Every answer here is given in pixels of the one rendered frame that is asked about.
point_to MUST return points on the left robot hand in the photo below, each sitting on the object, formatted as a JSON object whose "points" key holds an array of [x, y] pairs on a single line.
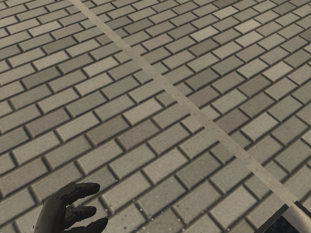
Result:
{"points": [[55, 217]]}

